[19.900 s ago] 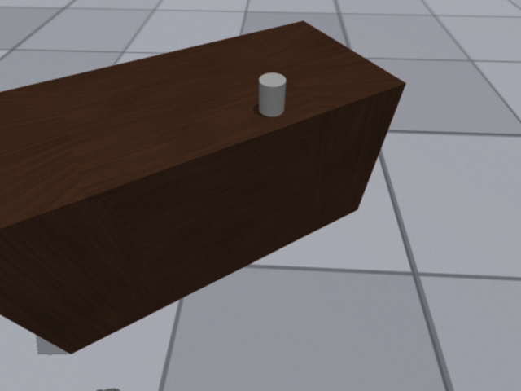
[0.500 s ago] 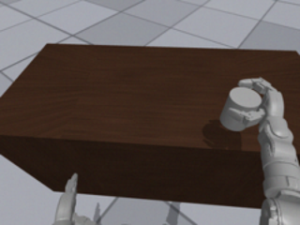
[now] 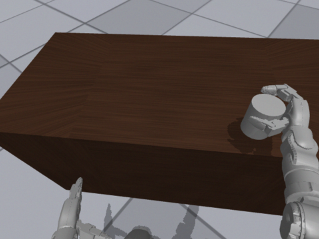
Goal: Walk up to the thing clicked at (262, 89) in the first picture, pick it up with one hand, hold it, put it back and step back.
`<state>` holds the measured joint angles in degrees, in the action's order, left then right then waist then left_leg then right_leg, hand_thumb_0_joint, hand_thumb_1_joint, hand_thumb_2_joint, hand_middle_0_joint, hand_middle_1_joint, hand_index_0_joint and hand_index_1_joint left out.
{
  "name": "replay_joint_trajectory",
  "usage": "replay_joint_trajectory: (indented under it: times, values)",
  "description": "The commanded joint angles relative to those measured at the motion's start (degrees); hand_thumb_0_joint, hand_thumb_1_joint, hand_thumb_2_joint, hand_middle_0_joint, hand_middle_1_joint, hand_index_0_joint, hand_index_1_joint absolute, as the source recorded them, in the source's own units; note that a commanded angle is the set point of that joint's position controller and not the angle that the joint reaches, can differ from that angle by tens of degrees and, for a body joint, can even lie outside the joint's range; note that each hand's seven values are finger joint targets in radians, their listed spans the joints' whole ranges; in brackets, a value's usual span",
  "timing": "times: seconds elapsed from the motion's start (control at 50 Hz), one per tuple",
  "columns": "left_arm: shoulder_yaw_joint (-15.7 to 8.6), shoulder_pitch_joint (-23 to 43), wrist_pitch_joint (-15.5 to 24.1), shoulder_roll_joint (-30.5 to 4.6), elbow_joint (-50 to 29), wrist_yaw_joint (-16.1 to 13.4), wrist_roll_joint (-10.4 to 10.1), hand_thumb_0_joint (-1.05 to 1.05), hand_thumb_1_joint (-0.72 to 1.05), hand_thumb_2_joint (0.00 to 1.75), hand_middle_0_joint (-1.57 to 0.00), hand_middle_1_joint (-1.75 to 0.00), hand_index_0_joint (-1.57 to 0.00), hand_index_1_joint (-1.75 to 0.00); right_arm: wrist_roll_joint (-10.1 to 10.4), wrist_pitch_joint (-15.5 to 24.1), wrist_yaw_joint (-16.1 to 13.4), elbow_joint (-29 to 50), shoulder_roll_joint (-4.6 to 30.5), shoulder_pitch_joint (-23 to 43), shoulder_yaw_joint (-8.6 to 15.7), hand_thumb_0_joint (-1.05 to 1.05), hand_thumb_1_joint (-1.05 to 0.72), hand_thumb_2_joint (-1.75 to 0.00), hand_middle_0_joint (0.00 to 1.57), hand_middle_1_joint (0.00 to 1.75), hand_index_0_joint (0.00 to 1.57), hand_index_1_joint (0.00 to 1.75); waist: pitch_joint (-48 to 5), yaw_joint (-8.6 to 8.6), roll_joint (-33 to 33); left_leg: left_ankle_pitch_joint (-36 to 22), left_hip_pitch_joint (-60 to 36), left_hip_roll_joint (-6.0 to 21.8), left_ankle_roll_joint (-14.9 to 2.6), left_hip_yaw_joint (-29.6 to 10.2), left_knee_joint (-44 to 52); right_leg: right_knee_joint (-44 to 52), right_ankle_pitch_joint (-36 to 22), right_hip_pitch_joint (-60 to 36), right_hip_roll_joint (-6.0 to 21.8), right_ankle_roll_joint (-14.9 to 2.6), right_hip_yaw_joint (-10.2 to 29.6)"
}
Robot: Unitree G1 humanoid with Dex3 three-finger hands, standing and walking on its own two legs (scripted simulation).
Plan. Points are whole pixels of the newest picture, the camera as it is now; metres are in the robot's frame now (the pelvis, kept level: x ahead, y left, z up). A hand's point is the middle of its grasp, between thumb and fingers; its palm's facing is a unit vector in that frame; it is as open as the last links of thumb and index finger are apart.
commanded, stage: lower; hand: right
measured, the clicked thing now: (260, 117) +0.43 -0.20 +0.05
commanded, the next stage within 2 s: loosen in 0.72 s
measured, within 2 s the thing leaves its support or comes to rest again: rests again in 0.70 s
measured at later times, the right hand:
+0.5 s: hand (261, 115) +0.45 -0.21 +0.04, palm faces +0.13 +0.99 +0.01, open 11.0 cm
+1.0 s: hand (261, 116) +0.45 -0.21 +0.03, palm faces +0.14 +0.99 +0.02, open 10.9 cm
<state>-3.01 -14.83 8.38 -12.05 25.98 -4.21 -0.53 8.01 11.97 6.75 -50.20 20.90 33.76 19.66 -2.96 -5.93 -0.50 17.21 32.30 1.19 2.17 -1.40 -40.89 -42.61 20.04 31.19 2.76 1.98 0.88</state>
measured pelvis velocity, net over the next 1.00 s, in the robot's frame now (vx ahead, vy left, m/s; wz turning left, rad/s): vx -0.01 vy -0.01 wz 0.00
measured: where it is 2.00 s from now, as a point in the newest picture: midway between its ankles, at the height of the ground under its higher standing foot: outside the picture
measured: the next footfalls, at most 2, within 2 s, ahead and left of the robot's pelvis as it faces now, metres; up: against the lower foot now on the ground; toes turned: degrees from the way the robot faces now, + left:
none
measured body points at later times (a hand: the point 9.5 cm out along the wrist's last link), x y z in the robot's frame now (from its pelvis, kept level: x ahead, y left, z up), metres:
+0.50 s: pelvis +0.00 -0.01 -0.02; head +0.07 -0.03 +0.42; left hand +0.15 +0.26 -0.06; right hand +0.43 -0.26 +0.04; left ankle +0.03 +0.14 -0.71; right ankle +0.01 -0.14 -0.71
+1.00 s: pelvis -0.01 -0.01 -0.04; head +0.08 -0.03 +0.40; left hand +0.14 +0.26 -0.06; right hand +0.44 -0.27 +0.03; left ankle +0.03 +0.14 -0.71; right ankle +0.01 -0.14 -0.71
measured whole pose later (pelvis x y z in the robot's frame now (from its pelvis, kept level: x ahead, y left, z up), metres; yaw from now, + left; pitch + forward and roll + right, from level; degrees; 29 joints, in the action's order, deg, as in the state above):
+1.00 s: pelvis -0.01 -0.01 -0.04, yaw +0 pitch +16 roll +2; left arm -2.5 -20.5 6.2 -12.4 11.2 -2.0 1.4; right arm 5.5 20.4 7.1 -55.9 22.9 38.5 23.2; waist -6.5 -8.6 -1.4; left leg 22.1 48.5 0.8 2.6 -1.1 -54.7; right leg -58.0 25.7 48.2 2.8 1.7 2.0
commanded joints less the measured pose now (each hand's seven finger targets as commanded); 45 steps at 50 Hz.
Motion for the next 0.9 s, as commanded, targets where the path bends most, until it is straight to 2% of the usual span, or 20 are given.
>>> replay_joint_trajectory:
  times: [0.0,0.06,0.14,0.18,0.2,0.26,0.32,0.34,0.38,0.44,0.48,0.52,0.54,0.62,0.66,0.72,0.76,0.78,0.82,0.88]
  values:
    - [-2.7,3.7,3.3,-7.8,-12.6,-0.4,0.0,0.00,-0.56,0.06,-0.05,-0.05,-0.05,-0.05,1.6,8.6,1.4,18.6,15.5,31.4,3.4,0.00,0.04,-1.31,1.23,1.44,1.30,1.44,-28.4,-0.44,3.8,-16.4,-9.0,-1.1,-1.17,1.5,2.1,1.6,-14.4,-10.9,-2.4,-2.53,-1.8]
    - [-1.7,-0.3,3.0,-6.1,-9.3,-0.1,0.4,0.00,-0.56,0.06,-0.05,-0.05,-0.04,-0.06,1.3,9.7,1.6,13.7,15.0,29.4,3.4,0.00,0.03,-1.30,1.22,1.43,1.29,1.43,-25.1,-0.54,5.7,-14.1,-5.2,-1.4,-1.49,1.6,1.1,0.8,-12.8,-8.2,-2.6,-2.35,-1.6]
    - [-4.0,1.1,3.2,-9.8,-13.8,-0.4,1.0,0.00,-0.56,0.06,-0.05,-0.05,-0.05,-0.06,0.4,11.9,0.4,19.4,20.5,34.5,6.1,0.00,0.01,-1.33,1.24,1.45,1.31,1.45,-31.4,-0.26,8.9,-14.1,-5.5,-1.6,-1.83,1.5,-0.4,-0.6,-13.6,-10.1,-2.3,-1.85,-1.3]
    - [-3.0,-2.4,2.6,-7.4,-10.4,0.1,1.3,0.00,-0.55,0.06,-0.05,-0.05,-0.05,-0.05,0.4,11.5,0.2,12.3,15.2,29.7,4.1,0.00,0.00,-1.34,1.25,1.46,1.31,1.46,-25.8,-0.96,7.8,-12.8,-3.0,-1.9,-1.91,1.7,-0.9,-1.1,-12.5,-6.8,-2.4,-1.89,-1.2]
    - [-1.9,-0.2,2.7,-7.1,-13.0,0.3,1.1,0.00,-0.55,0.06,-0.05,-0.05,-0.05,-0.05,0.8,11.9,0.0,13.1,15.1,30.0,4.4,0.00,0.01,-1.34,1.25,1.46,1.32,1.46,-25.9,-1.13,5.8,-12.1,-3.2,-1.9,-1.82,1.7,-0.8,-1.3,-11.0,-5.5,-2.4,-2.16,-1.1]
    - [-2.9,1.8,3.0,-8.5,-17.3,-0.2,1.3,0.00,-0.56,0.06,-0.05,-0.05,-0.05,-0.06,0.0,12.9,-0.4,16.7,18.0,34.1,5.0,0.00,0.00,-1.34,1.26,1.47,1.32,1.47,-30.6,-1.25,6.2,-13.4,-5.0,-1.7,-1.83,1.6,-1.6,-2.2,-11.5,-6.0,-2.3,-2.18,-1.4]
    - [-2.5,-1.7,2.4,-7.9,-15.7,0.4,1.2,0.00,-0.55,0.06,-0.05,-0.05,-0.05,-0.05,-0.2,11.7,0.5,8.0,11.8,26.5,2.0,0.00,0.02,-1.36,1.25,1.48,1.32,1.48,-27.1,-2.00,5.8,-13.6,-1.8,-1.9,-1.88,1.8,-2.7,-3.0,-13.5,-5.1,-2.2,-2.00,-1.0]
    - [-4.5,-0.5,2.3,-10.3,-17.7,0.1,1.1,0.00,-0.56,0.06,-0.05,-0.05,-0.05,-0.06,-0.1,12.2,0.3,12.2,15.5,30.0,4.2,0.00,0.03,-1.36,1.25,1.48,1.32,1.48,-29.9,-2.18,5.4,-13.3,-1.6,-2.2,-1.95,2.2,-2.8,-2.9,-14.1,-6.2,-1.8,-1.95,-0.6]
    - [-4.8,-1.1,2.2,-10.7,-19.4,0.2,1.4,0.00,-0.56,0.06,-0.05,-0.05,-0.05,-0.06,-0.6,12.0,0.6,12.4,15.1,31.3,3.3,0.00,0.03,-1.36,1.25,1.48,1.32,1.48,-31.3,-2.25,7.8,-13.6,-0.7,-2.4,-2.11,2.7,-3.5,-3.1,-16.9,-8.5,-1.5,-1.38,-0.4]
    - [-4.0,-4.7,1.8,-8.4,-15.5,1.0,1.4,0.00,-0.56,0.05,-0.05,-0.05,-0.05,-0.05,-0.2,11.7,0.9,7.4,12.5,28.1,3.4,0.00,0.03,-1.36,1.26,1.49,1.33,1.49,-26.0,-2.24,6.4,-12.2,2.2,-2.3,-2.10,2.6,-4.3,-3.9,-15.5,-3.9,-1.7,-1.49,-0.4]
    - [-4.5,-1.3,2.1,-9.5,-20.0,1.0,1.5,0.00,-0.56,0.05,-0.05,-0.05,-0.05,-0.05,-0.4,13.0,0.7,14.0,16.8,33.7,5.6,0.00,0.03,-1.36,1.25,1.48,1.32,1.48,-31.4,-2.11,7.3,-12.8,0.9,-2.4,-2.19,2.6,-4.9,-4.4,-16.2,-5.7,-1.5,-1.48,-0.2]
    - [-3.6,-3.0,1.8,-8.6,-18.9,1.3,1.8,0.00,-0.56,0.05,-0.05,-0.04,-0.04,-0.05,-0.8,12.8,0.7,8.8,13.3,29.9,3.6,0.00,0.03,-1.34,1.25,1.46,1.31,1.47,-26.9,-2.08,6.8,-10.9,3.0,-2.5,-2.40,2.8,-5.2,-4.3,-14.5,-4.0,-1.5,-1.29,-0.3]
    - [-2.9,-4.4,1.5,-7.6,-16.8,1.5,1.8,0.00,-0.55,0.05,-0.05,-0.04,-0.05,-0.05,-0.8,13.2,0.4,10.2,14.3,31.3,4.0,0.00,0.04,-1.34,1.25,1.47,1.32,1.47,-24.5,-1.33,7.4,-9.2,3.4,-2.4,-2.53,2.7,-5.3,-4.0,-11.6,-1.7,-1.7,-1.37,-0.3]
    - [-4.6,-3.6,1.6,-9.6,-21.8,1.1,2.0,0.00,-0.55,0.05,-0.05,-0.05,-0.05,-0.05,-1.4,14.4,-0.4,13.4,17.9,34.4,5.9,0.00,0.03,-1.34,1.25,1.47,1.31,1.47,-30.7,-2.43,7.2,-9.1,2.0,-2.3,-2.27,2.2,-5.7,-5.3,-8.4,-2.7,-1.9,-1.84,-0.6]
    - [-3.9,-6.3,1.2,-8.5,-19.9,1.4,2.1,0.00,-0.55,0.05,-0.05,-0.05,-0.05,-0.05,-1.4,13.3,-0.2,6.4,12.6,29.0,3.3,0.00,0.02,-1.35,1.25,1.48,1.32,1.48,-26.4,-3.45,7.0,-8.6,3.9,-2.3,-2.28,2.3,-6.0,-5.5,-8.0,-0.6,-2.0,-1.82,-0.6]
    - [-6.3,-4.6,1.2,-10.9,-23.1,1.0,2.0,0.00,-0.55,0.05,-0.05,-0.04,-0.04,-0.05,-1.6,13.8,-0.6,12.0,16.8,33.3,5.4,0.00,0.05,-1.34,1.24,1.47,1.30,1.47,-31.5,-3.17,7.0,-10.1,2.8,-2.2,-2.20,2.3,-6.6,-6.5,-9.3,-1.5,-1.9,-1.96,-0.6]
    - [-5.5,-5.7,1.1,-10.2,-22.9,1.3,2.0,0.00,-0.55,0.04,-0.05,-0.04,-0.05,-0.04,-1.6,13.0,-0.1,7.6,13.3,30.3,3.7,0.00,0.06,-1.35,1.25,1.48,1.31,1.48,-28.0,-4.10,5.2,-9.0,4.2,-2.3,-2.10,2.5,-6.5,-6.8,-7.8,0.6,-1.8,-2.10,-0.4]
    - [-3.2,-3.6,1.3,-8.5,-25.1,1.5,1.8,0.00,-0.55,0.05,-0.05,-0.04,-0.05,-0.05,-1.7,13.3,-0.1,8.9,12.7,31.4,3.2,0.00,0.05,-1.34,1.24,1.47,1.31,1.47,-28.1,-3.04,5.3,-8.8,4.2,-2.3,-2.26,2.7,-7.0,-6.5,-8.3,0.7,-1.8,-1.93,-0.2]
    - [-2.8,-3.9,1.1,-7.8,-24.2,1.6,1.8,0.00,-0.56,0.05,-0.06,-0.05,-0.05,-0.05,-1.9,13.4,0.1,7.0,13.6,31.1,3.9,0.00,0.07,-1.34,1.23,1.46,1.31,1.46,-27.0,-2.92,4.7,-7.3,4.8,-2.2,-2.27,2.4,-7.1,-7.0,-6.2,2.8,-1.8,-2.16,-0.3]
    - [-3.6,-4.5,1.0,-8.4,-24.9,1.6,1.9,0.00,-0.51,0.02,-0.05,-0.05,-0.06,-0.03,-1.9,13.3,0.6,9.6,14.5,32.4,4.0,0.00,0.14,-1.10,1.17,1.24,1.22,1.24,-29.6,-2.89,5.8,-7.3,3.4,-2.0,-2.08,1.8,-7.1,-7.5,-5.4,2.4,-2.1,-2.26,-0.7]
